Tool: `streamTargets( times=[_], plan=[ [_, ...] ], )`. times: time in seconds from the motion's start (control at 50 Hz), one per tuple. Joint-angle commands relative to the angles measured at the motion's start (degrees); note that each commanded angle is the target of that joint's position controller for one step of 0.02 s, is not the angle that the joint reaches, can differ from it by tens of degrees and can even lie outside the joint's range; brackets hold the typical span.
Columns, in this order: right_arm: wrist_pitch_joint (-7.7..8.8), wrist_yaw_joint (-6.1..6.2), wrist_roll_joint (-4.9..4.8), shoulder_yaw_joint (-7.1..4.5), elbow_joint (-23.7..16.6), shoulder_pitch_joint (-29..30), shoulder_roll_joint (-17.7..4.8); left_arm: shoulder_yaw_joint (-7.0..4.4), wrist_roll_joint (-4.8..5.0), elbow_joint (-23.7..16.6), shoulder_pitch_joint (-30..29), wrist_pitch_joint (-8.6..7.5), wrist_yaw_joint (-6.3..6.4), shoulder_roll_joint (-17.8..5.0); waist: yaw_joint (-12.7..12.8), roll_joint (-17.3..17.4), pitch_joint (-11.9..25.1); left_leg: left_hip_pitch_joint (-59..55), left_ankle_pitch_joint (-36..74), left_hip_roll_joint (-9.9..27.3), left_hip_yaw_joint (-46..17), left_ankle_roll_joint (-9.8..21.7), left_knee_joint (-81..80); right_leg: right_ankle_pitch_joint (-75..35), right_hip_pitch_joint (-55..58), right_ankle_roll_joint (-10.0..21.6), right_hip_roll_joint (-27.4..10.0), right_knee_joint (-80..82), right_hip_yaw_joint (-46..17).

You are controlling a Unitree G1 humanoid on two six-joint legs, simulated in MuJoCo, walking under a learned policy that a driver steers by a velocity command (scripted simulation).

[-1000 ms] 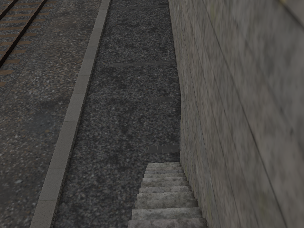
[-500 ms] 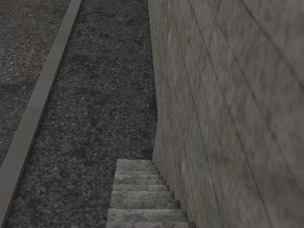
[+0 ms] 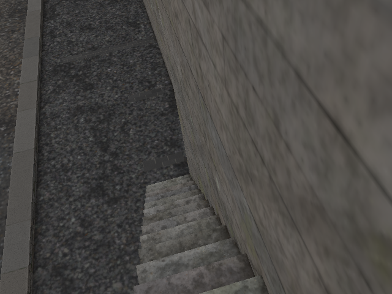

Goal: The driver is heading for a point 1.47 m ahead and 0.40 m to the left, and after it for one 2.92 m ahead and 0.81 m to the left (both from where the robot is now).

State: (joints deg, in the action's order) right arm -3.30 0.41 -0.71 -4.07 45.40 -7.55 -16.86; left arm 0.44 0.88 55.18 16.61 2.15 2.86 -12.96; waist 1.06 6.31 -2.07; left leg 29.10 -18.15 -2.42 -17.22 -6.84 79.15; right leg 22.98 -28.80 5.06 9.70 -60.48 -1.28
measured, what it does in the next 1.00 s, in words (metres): goes down, turning left: left foot 0.22 m lower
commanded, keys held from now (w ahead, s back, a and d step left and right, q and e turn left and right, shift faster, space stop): q+shift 0.34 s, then w+q+shift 0.24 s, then q+shift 0.02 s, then shift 0.16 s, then e+shift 0.24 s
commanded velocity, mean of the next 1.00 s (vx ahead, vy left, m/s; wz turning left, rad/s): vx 0.22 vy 0.00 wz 0.45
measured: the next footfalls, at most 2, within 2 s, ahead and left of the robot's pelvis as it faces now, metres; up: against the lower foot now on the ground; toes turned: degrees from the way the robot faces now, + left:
left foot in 0.50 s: +0.14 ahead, +0.09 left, -0.22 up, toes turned +13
right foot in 1.26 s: +0.38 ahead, +0.09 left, -0.43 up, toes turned +30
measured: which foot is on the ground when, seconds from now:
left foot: up 0.00-0.48, down 0.50-1.00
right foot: down 0.00-0.48, up 0.50-1.00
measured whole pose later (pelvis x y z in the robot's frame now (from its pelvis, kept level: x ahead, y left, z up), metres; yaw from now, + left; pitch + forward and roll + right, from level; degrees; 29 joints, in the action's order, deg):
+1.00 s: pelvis +0.20 +0.11 -0.20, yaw +27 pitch -2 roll -2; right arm -0.9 7.2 -0.9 -0.1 45.2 -25.6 -6.0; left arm -2.4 1.7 39.5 12.1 0.3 -0.6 -9.4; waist 0.2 -4.6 2.6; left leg 11.3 -33.7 -14.1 -6.1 9.0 50.0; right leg -26.3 -34.8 1.4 6.5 -42.8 -14.8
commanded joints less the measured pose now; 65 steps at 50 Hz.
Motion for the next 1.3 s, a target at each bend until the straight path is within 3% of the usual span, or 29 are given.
streamTargets(
  times=[0.02, 0.06, 0.08, 0.16, 0.24, 0.28, 0.34, 0.4, 0.44, 0.48, 0.5, 0.52, 0.54, 0.56, 0.58, 0.62, 0.64, 0.68, 0.72, 0.8, 0.94, 1.1, 1.16, 1.2, 1.22, 1.24, 1.26, 1.28, 1.3],
  plan=[
    [-1.72, 1.37, -0.07, -0.32, 0.3, -7.6, -1.9, -0.37, -3.6, -3.3, -10.0, -4.02, 3.68, -8.0, -6.8, -4.6, 11.2, -3.9, 10.4, 5.0, -5.7, -0.9, -10.2, -45.5, 7.0, -6.7, -23.1, 21.8, -35.4],
    [-1.92, 2.09, 1.16, -0.78, -0.1, -5.3, -2.3, -0.57, -1.91, -2.2, -5.8, -5.3, 3.75, -9.2, -4.5, -6.1, 9.9, -5.6, 20.5, 1.3, -3.1, -0.1, -15.7, -35.6, 6.5, -6.5, -19.7, 20.3, -24.6],
    [-0.97, 1.32, 0.87, -2.08, 0.6, -4.5, -6.2, -2.53, -1.04, -1.3, -2.9, -5.4, 4.75, -12.6, -3.2, -6.0, 7.8, -4.2, 26.1, 2.4, -4.5, 0.3, -21.8, -32.5, 9.1, -8.4, -18.7, 16.5, -18.6],
    [0.06, 0.01, 1.6, -1.14, -0.8, -3.0, -3.3, -3.22, -0.77, -2.0, 6.2, -6.08, 6.21, -9.9, 0.6, -16.7, 2.5, 2.7, 24.9, 2.3, -0.6, 2.2, -25.9, -36.4, 13.6, -10.5, -20.7, 17.9, -13.1],
    [1.11, -1.04, 1.22, -0.89, 0.3, -5.6, -1.2, -3.3, 1.19, -5.6, 15.9, -6.95, 5.2, -6.4, 4.2, -6.8, -4.1, 13.9, 38.2, -2.5, 5.0, 2.4, -30.9, -2.0, 12.9, -15.0, -17.4, 9.3, -5.5],
    [1.37, -0.74, 1.84, -0.73, -4.9, -0.6, -0.1, -2.09, 1.64, -7.5, 13.7, -7.86, 5.14, -4.8, 4.1, -12.7, -5.8, 13.9, 51.8, -3.5, 6.9, 2.4, -32.1, 4.7, 3.5, -14.8, -18.0, 7.0, -3.1],
    [-0.51, 1.07, 1.36, -0.17, -9.8, 2.3, -1.2, -1.24, -1.05, -12.5, 3.5, -6.01, 5.43, -5.3, 0.1, -14.7, -5.5, 12.5, 49.4, -3.7, 11.3, 1.6, -31.9, 3.6, -7.8, -9.7, -22.4, 3.3, -4.3],
    [-0.97, -0.01, -0.9, -0.99, -9.9, -1.9, -2.0, -1.47, -3.49, -13.9, 4.5, -3.48, 4.27, -7.1, -0.2, -13.5, -1.6, 6.3, 38.3, -3.7, 18.7, 3.2, -31.7, 14.4, -10.3, -4.1, -27.1, -1.1, -5.4],
    [-0.1, -0.45, -2.92, -2.81, -8.5, -10.0, -3.6, -3.26, -2.59, -14.0, 2.0, -3.88, 3.74, -10.6, -4.8, -15.5, 1.3, -8.3, 27.9, -6.4, 23.4, 5.2, -21.7, 24.3, -19.0, -0.7, -29.8, -2.9, -4.7],
    [0.56, -1.99, -3.08, -4.07, -5.3, -22.8, -3.5, -3.59, -1.27, -13.1, -5.4, -3.76, 4.44, -8.4, -12.8, -9.8, 4.8, -23.6, 23.4, 1.0, 14.3, 13.6, -44.9, 11.7, -20.5, -3.8, -25.3, -29.1, 5.0],
    [1.31, -2.02, -2.33, -4.28, -1.6, -32.7, -3.8, -3.72, -1.57, -11.5, -6.4, -3.53, 4.68, -6.3, -18.3, -1.2, 3.7, -37.9, 20.5, 3.2, 8.2, 19.3, -51.3, 15.2, -30.7, -5.7, -18.0, -56.6, 10.3],
    [2.51, -2.26, -0.11, -4.07, -2.7, -30.4, -8.0, -3.05, -3.39, -13.1, -4.5, -3.66, 4.04, -4.0, -14.8, 9.5, 3.4, -40.8, 34.9, 1.9, 8.1, 18.3, -46.5, 21.1, -40.5, -6.5, -14.5, -75.0, 9.5],
    [4.54, -3.08, 2.77, -3.45, -7.1, -19.9, -10.9, -3.05, -2.87, -17.7, 3.0, -5.42, 2.93, -5.9, -4.9, 10.6, 10.8, -46.8, 57.3, 5.2, -7.6, 19.5, -34.0, 13.0, -47.9, -6.5, -14.5, -76.4, -0.9],
    [4.88, -2.51, 1.66, -4.74, -9.6, -16.6, -14.3, -3.7, -0.88, -21.4, 1.3, -7.23, 1.89, -8.4, -4.9, -1.1, 22.5, -53.9, 38.6, 13.3, -29.3, 24.9, -40.2, 4.8, -54.3, -6.1, -14.5, -67.4, -12.2],
    [5.76, -2.42, 0.87, -4.64, -7.9, -19.2, -13.4, -5.23, 3.43, -21.1, -5.8, -8.34, 1.57, -11.3, -5.8, -13.5, 19.0, -47.4, 4.1, 18.5, -40.1, 23.4, -49.5, -4.9, -57.8, -4.8, -15.8, -50.0, -16.8],
    [5.97, -1.34, -0.93, -3.07, -7.1, -17.6, -9.2, -6.79, 3.89, -19.4, -8.5, -5.54, 1.29, -12.6, -3.2, -13.3, 9.3, -40.1, -19.4, 18.5, -52.1, 14.1, -57.2, -6.6, -59.4, -3.9, -14.2, -46.1, -18.9],
    [5.05, 0.28, -0.75, -0.72, -7.6, -15.7, -6.7, -6.15, 2.33, -19.4, -10.3, -4.03, 0.78, -10.3, -2.5, -12.9, 1.0, -32.3, -13.3, 14.4, -41.5, 11.9, -54.9, -14.4, -59.4, -6.3, -12.2, -32.6, -17.1],
    [2.59, 1.66, -0.09, 2.9, -5.8, -15.2, 2.9, -5.16, -0.95, -16.8, -4.7, -1.73, 0.11, -1.9, 1.6, -5.0, 0.8, -18.0, 8.0, 4.8, -24.3, 8.7, -45.1, -23.7, -41.9, -8.5, -14.1, -23.5, -10.3],
    [1.87, 3.42, -0.85, 3.58, -1.7, -24.4, 3.9, -4.29, -2.29, -17.0, -3.5, -1.15, -1.63, 1.4, -0.5, 1.2, 2.2, -16.1, 30.2, -0.3, -10.5, 4.4, -38.0, -32.8, -38.4, -9.2, -12.0, -25.0, -3.3],
    [0.86, 5.82, 0.6, 5.65, -3.5, -21.8, 6.2, -2.84, -0.58, -22.7, -11.9, -1.67, -2.72, 2.9, -1.0, 2.2, -0.4, -11.2, 25.5, 0.9, -10.5, 1.3, -43.0, -45.5, -24.8, -7.5, -11.1, -2.3, -5.5],
    [2.75, 6.76, -0.42, 2.75, -1.3, -20.9, 4.9, -4.49, 1.45, -22.0, -13.2, -2.95, -2.7, -1.7, -2.3, 3.7, -6.0, -13.6, 30.7, 0.9, -0.6, 3.3, -41.6, -51.8, -13.6, -3.3, -2.4, 17.5, -13.7],
    [3.23, 9.91, 0.15, -0.47, -2.8, -24.1, 2.2, -3.77, 0.98, -18.4, -10.2, -4.61, -7.43, -3.4, -3.1, -2.8, -0.5, -33.6, 45.2, 4.4, -5.5, 6.2, -27.4, -32.2, -27.0, -4.4, -1.8, 21.3, -16.6],
    [2.39, 9.03, 0.98, -0.19, -7.2, -9.9, 0.3, -4.38, -0.01, -12.7, 4.1, -4.51, -9.3, -3.8, 5.5, -9.1, 6.8, -11.6, 41.9, 2.1, 3.3, 6.7, -18.5, -40.3, 7.6, -5.1, -3.9, 23.0, -2.5],
    [4.48, 6.6, 2.43, 0.4, -12.5, 6.9, -1.8, -6.85, 0.33, -5.1, 26.6, -2.58, -6.9, -8.3, 15.9, -8.6, 8.3, 10.2, 48.9, 3.5, 4.6, 3.1, -6.9, -37.6, 37.5, 0.0, -7.9, 21.9, -3.5],
    [5.29, 4.49, 0.85, 0.37, -13.5, 9.0, -2.3, -6.39, 0.59, -1.7, 35.0, -1.37, -5.16, -7.0, 19.5, -16.8, 5.7, 10.2, 33.4, -1.8, 12.6, -1.6, 14.8, -45.7, 40.7, 5.9, -13.6, 41.0, -4.1],
    [5.8, 3.19, 0.53, 0.86, -13.1, 10.1, -1.8, -5.21, 1.14, -1.0, 34.2, 0.0, -3.92, -2.0, 21.1, -30.9, 0.8, 14.8, -10.8, -8.9, 21.2, -3.2, 36.9, -54.8, 40.7, 8.7, -13.9, 54.3, -2.8],
    [6.28, 2.11, -0.29, 2.02, -17.1, 9.7, 3.0, -2.88, -0.59, -0.5, 28.5, -0.14, -3.72, 1.3, 11.6, -25.9, -4.7, 31.2, -25.6, -8.4, 19.1, -1.9, 46.7, -54.8, 42.0, 8.7, -14.4, 40.2, -7.4],
    [7.17, 1.76, 0.91, 3.14, -21.1, 2.5, 6.4, -2.25, 0.13, -6.0, 22.5, -0.57, -3.35, -2.8, 1.6, -23.6, -2.9, 36.9, -29.5, -8.7, 14.9, -3.6, 50.9, -72.1, 39.2, 14.6, -13.6, 24.5, -17.4],
    [8.5, 1.06, -2.59, 3.63, -23.7, -5.3, 5.4, -6.84, 0.38, -13.9, 5.4, -1.5, -2.48, -16.8, -8.7, -22.4, 1.9, 30.5, -23.2, -4.8, 2.2, -1.1, 27.4, -16.5, 25.6, 29.2, -26.2, 38.4, -56.4]
  ],
)
Over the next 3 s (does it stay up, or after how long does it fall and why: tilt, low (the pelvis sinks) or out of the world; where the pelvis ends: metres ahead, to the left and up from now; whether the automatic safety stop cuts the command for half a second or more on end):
stays up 1.13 0.25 -1.14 its command is cut before an obstacle after 1.7 s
